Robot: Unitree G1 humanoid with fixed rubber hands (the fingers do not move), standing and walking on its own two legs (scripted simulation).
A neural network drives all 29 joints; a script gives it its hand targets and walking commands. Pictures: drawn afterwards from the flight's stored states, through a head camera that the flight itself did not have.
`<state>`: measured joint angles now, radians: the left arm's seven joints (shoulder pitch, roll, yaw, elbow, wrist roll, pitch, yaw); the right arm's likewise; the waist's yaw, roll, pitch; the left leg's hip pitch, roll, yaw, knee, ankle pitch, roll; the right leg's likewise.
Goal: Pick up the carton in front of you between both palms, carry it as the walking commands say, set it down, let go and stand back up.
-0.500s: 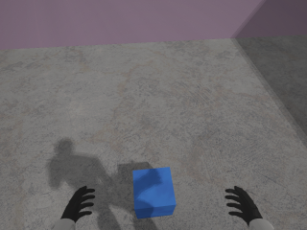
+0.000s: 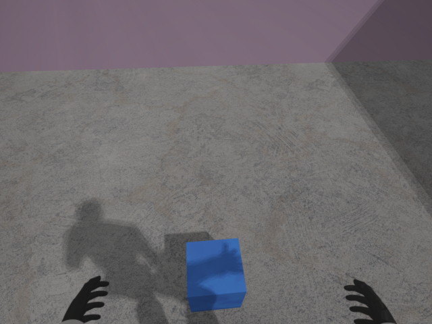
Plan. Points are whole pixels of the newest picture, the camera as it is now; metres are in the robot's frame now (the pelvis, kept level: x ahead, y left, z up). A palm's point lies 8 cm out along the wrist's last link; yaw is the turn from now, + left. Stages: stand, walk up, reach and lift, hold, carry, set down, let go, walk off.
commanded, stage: stand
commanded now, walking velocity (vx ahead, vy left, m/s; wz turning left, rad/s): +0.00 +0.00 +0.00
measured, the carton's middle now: (214, 276) +0.39 +0.01 -0.64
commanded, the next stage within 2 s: none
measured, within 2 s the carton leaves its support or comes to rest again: neither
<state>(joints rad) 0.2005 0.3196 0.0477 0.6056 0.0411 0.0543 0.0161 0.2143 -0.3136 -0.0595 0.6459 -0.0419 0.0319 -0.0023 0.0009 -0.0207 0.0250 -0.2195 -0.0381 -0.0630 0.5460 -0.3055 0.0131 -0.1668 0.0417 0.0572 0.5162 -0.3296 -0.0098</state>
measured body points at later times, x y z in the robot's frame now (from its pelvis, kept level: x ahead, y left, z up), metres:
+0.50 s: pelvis +0.01 +0.01 +0.01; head +0.02 +0.03 +0.46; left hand +0.15 +0.30 -0.11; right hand +0.14 -0.28 -0.08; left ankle -0.01 +0.11 -0.73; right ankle -0.03 -0.12 -0.73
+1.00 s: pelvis +0.00 +0.02 +0.01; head +0.00 +0.03 +0.46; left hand +0.12 +0.32 -0.11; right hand +0.10 -0.30 -0.09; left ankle -0.01 +0.11 -0.73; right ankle -0.03 -0.12 -0.73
